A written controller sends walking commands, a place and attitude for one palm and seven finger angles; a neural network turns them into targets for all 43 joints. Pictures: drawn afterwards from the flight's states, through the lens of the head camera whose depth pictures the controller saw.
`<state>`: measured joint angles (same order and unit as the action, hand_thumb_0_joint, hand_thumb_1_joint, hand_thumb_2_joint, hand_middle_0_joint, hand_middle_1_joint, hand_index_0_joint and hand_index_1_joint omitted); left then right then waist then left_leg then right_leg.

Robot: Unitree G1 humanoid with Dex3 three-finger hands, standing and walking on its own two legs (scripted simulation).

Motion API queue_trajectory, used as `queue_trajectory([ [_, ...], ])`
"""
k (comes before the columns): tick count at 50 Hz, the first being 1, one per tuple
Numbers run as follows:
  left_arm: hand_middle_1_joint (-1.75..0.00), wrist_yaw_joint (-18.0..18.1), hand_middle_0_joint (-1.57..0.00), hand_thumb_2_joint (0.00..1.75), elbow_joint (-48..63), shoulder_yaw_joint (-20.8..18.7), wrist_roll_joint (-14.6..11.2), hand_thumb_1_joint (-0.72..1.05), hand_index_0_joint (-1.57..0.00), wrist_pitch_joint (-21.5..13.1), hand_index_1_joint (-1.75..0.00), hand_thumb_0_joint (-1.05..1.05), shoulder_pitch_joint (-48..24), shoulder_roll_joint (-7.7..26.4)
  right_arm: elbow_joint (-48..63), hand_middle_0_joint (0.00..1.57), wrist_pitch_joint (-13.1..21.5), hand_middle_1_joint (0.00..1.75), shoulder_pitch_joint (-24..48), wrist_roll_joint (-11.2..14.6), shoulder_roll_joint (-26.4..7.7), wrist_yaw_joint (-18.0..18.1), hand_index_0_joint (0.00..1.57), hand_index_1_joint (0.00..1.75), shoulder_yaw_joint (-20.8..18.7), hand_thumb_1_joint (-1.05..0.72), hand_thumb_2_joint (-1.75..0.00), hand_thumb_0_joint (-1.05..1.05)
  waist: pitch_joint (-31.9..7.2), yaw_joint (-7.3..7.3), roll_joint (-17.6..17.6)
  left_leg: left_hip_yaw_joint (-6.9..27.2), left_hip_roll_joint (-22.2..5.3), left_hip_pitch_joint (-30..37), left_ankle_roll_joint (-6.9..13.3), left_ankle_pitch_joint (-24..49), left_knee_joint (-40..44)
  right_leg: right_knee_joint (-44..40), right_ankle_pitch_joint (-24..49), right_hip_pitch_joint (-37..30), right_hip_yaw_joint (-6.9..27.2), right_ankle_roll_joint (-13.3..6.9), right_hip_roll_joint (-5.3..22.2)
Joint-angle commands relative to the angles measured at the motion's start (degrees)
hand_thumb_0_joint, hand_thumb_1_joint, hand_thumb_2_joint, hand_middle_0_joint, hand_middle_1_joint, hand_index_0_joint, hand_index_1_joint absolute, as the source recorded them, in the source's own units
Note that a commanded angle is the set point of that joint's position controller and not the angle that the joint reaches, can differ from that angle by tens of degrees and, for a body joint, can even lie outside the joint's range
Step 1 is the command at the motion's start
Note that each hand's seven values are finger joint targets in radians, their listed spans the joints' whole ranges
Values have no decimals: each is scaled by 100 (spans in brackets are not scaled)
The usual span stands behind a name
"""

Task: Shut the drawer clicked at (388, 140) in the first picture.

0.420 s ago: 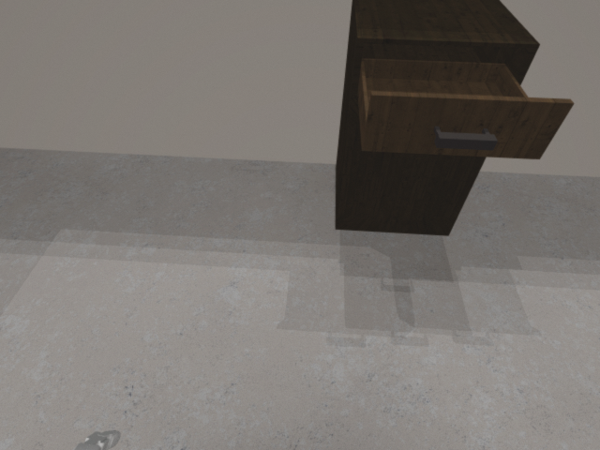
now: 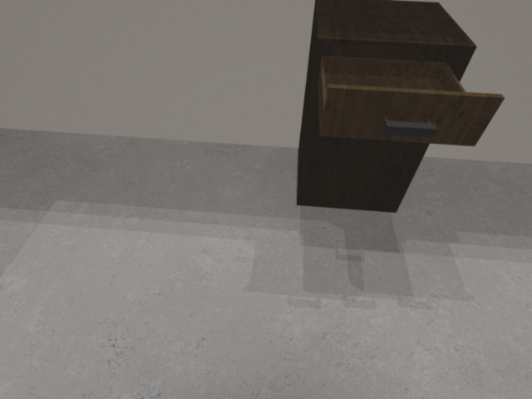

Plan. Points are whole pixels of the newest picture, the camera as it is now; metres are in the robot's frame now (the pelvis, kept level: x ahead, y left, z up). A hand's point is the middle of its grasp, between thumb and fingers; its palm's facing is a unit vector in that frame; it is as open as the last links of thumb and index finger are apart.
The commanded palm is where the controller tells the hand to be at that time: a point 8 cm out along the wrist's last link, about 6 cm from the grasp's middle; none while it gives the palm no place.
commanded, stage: stand and wait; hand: left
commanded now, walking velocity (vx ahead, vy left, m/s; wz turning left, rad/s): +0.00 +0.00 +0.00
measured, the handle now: (407, 124) +0.83 -0.35 -0.04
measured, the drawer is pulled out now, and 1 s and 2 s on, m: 0.30 0.30 0.30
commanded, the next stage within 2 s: look at it before walking up in 0.40 s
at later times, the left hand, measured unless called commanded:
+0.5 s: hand out of the picture +0.07 +0.24 -0.15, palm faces -0.03 -0.94 -0.34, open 7.4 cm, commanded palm none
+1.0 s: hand out of the picture +0.07 +0.24 -0.15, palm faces -0.02 -0.94 -0.33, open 7.4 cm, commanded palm none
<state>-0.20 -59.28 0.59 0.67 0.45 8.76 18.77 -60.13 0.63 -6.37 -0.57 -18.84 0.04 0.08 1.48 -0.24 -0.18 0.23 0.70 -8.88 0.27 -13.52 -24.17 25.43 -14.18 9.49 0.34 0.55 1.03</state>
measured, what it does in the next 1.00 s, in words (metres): stands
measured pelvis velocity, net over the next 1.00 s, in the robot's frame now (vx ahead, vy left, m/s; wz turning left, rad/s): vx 0.00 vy -0.01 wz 0.01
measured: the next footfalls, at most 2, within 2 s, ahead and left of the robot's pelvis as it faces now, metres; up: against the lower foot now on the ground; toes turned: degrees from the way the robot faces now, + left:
left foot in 1.98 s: +0.01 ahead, +0.12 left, +0.00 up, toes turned -24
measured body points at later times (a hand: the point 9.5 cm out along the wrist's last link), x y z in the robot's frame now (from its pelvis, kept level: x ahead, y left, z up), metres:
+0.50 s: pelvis -0.01 -0.01 +0.00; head -0.01 -0.01 +0.45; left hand +0.07 +0.29 -0.13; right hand +0.06 -0.30 -0.14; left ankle +0.00 +0.12 -0.74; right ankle +0.00 -0.13 -0.74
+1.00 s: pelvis +0.00 -0.01 +0.00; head +0.01 -0.01 +0.45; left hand +0.07 +0.29 -0.13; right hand +0.08 -0.30 -0.13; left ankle +0.00 +0.12 -0.74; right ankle +0.00 -0.13 -0.74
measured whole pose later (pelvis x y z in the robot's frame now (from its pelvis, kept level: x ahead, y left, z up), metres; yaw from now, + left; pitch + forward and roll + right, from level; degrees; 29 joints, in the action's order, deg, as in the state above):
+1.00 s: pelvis +0.00 -0.01 +0.00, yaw +0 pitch -2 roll +0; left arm -0.1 -62.0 0.2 0.6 -0.2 8.1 19.3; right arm -63.7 0.9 -7.0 -0.2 -19.1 0.1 0.3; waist 2.0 0.0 -0.1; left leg 0.9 -0.1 -7.6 -0.6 -11.5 -20.6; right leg 21.5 -12.1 7.9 -0.3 -0.1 0.2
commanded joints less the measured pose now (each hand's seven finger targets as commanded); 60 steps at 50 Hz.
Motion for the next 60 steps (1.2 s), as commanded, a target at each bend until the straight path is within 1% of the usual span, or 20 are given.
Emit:
queue_trajectory([
  [1, -30, 88, -20, 90, 338, -285, 0, 90, -20, -175, -30, 0, -346, 1225, 343, 20, 160, 30, 298, -2, -1172, 91, 20, 30, -245, -90, -90, 0, -439, 20, 21, 521, -675, 50, 167, 984, 445, -435, 939, -118, 514, -244, 565],
  [10, -30, 78, -20, 90, 150, -272, -3, 90, -20, -172, -30, 0, -310, 1237, 142, 20, 148, 30, 198, 9, -1197, 82, 20, 30, -219, -90, -90, 0, -235, 4, 3, 576, -680, -58, 153, 587, 600, -632, 469, -32, 583, -242, 563],
  [12, -30, 78, -20, 90, 127, -272, -4, 90, -20, -174, -30, 0, -321, 1239, 108, 20, 153, 30, 173, 7, -1211, 80, 20, 30, -217, -90, -90, 0, -291, 16, -12, 586, -684, -22, 145, 628, 610, -636, 486, -50, 593, -244, 561],
  [17, -30, 79, -20, 90, 113, -270, -4, 90, -20, -182, -30, 0, -333, 1250, 55, 20, 151, 30, 145, 5, -1212, 75, 20, 30, -212, -90, -90, 0, -238, 10, -91, 589, -685, -44, 134, 630, 624, -686, 437, -21, 598, -243, 575],
  [19, -30, 79, -20, 90, 107, -267, -3, 90, -20, -185, -30, 0, -322, 1254, 43, 20, 147, 30, 127, 9, -1196, 70, 20, 30, -212, -90, -90, 0, -277, 11, -13, 591, -683, -53, 130, 600, 624, -697, 393, -43, 612, -251, 573],
  [24, -30, 88, -20, 90, 115, -276, 0, 90, -20, -200, -30, 0, -336, 1248, 29, 20, 163, 30, 114, 13, -1183, 72, 20, 30, -207, -90, -90, 0, -388, 10, -60, 590, -708, 21, 125, 858, 609, -656, 722, -161, 581, -251, 584],
  [30, -30, 82, -20, 90, 116, -270, 2, 90, -20, -192, -30, 0, -362, 1238, 31, 20, 155, 30, 168, 11, -1190, 74, 20, 30, -204, -90, -90, 0, -214, 8, -31, 584, -706, -1, 114, 732, 662, -722, 567, -31, 594, -236, 568],
  [34, -30, 81, -20, 90, 119, -277, 4, 90, -20, -198, -30, 0, -339, 1236, 36, 20, 156, 30, 152, 12, -1172, 75, 20, 30, -203, -90, -90, 0, -293, 12, -2, 587, -708, 31, 114, 813, 657, -729, 650, -100, 589, -246, 574],
  [36, -30, 79, -20, 90, 117, -274, 5, 90, -20, -197, -30, 0, -348, 1237, 34, 20, 154, 30, 178, 11, -1181, 72, 20, 30, -200, -90, -90, 0, -245, 11, -23, 578, -704, 31, 108, 759, 666, -752, 597, -56, 593, -231, 579],
  [39, -30, 77, -20, 90, 123, -275, 2, 90, -20, -202, -30, 0, -331, 1237, 39, 20, 158, 30, 160, 16, -1179, 76, 20, 30, -199, -90, -90, 0, -335, 6, -23, 591, -707, 62, 112, 869, 650, -741, 709, -141, 578, -240, 582],
  [43, -30, 84, -20, 90, 107, -273, -6, 90, -20, -217, -30, 0, -314, 1242, 32, 20, 174, 30, 179, 15, -1201, 86, 20, 30, -200, -90, -90, 0, -495, 6, 7, 562, -736, 207, 102, 1215, 603, -664, 1152, -260, 537, -239, 608],
  [45, -30, 88, -20, 90, 106, -280, -3, 90, -20, -213, -30, 0, -312, 1231, 25, 20, 168, 30, 199, 21, -1182, 89, 20, 30, -199, -90, -90, 0, -410, 7, 32, 570, -733, 163, 101, 1241, 615, -661, 1205, -263, 528, -238, 600],
  [47, -30, 88, -20, 90, 93, -275, -6, 90, -20, -214, -30, 0, -291, 1235, 17, 20, 165, 30, 214, 23, -1192, 92, 20, 30, -194, -90, -90, 0, -423, -1, -17, 559, -741, 209, 98, 1252, 616, -688, 1217, -278, 519, -232, 610],
  [49, -30, 90, -20, 90, 83, -275, -2, 90, -20, -209, -30, 0, -279, 1230, 24, 20, 160, 30, 201, 24, -1183, 91, 20, 30, -197, -90, -90, 0, -399, 1, 37, 572, -740, 219, 107, 1249, 638, -704, 1196, -276, 511, -230, 601],
  [51, -30, 89, -20, 90, 83, -275, -2, 90, -20, -210, -30, 0, -293, 1233, 20, 20, 157, 30, 204, 24, -1195, 92, 20, 30, -192, -90, -90, 0, -359, 8, -17, 579, -734, 206, 99, 1220, 654, -727, 1168, -265, 516, -225, 605],
  [54, -30, 83, -20, 90, 73, -268, 0, 90, -20, -201, -30, 0, -278, 1236, 14, 20, 150, 30, 213, 25, -1186, 87, 20, 30, -190, -90, -90, 0, -305, -6, 42, 591, -729, 171, 106, 1093, 690, -768, 993, -237, 509, -220, 595],
  [57, -30, 82, -20, 90, 76, -269, -2, 90, -20, -207, -30, 0, -274, 1245, 6, 20, 164, 30, 210, 21, -1210, 98, 20, 30, -195, -90, -90, 0, -391, 8, 21, 545, -763, 305, 94, 1204, 679, -759, 1162, -233, 559, -233, 588],
  [58, -30, 76, -20, 90, 110, -285, 1, 90, -20, -187, -30, 0, -312, 1259, 23, 20, 160, 30, 191, 14, -1232, 111, 20, 30, -218, -90, -90, 0, -318, 18, 20, 493, -777, 325, 86, 1210, 623, -713, 1251, -135, 593, -244, 561],
  [59, -30, 78, -20, 90, 135, -299, 6, 90, -20, -149, -30, 0, -246, 1141, 37, 20, 146, 30, 99, 13, -1089, 122, 20, 30, -220, -90, -90, 0, -343, 27, 10, 409, -798, 335, 74, 1283, 503, -609, 1436, -104, 638, -253, 546],
  [60, -30, 89, -20, 90, 131, -273, 4, 90, -20, -84, -30, 0, -138, 918, 29, 20, 112, 30, -33, 5, -850, 134, 20, 30, -186, -90, -90, 0, -353, 36, 10, 285, -814, 316, 29, 1313, 392, -468, 1595, -40, 653, -225, 546],
])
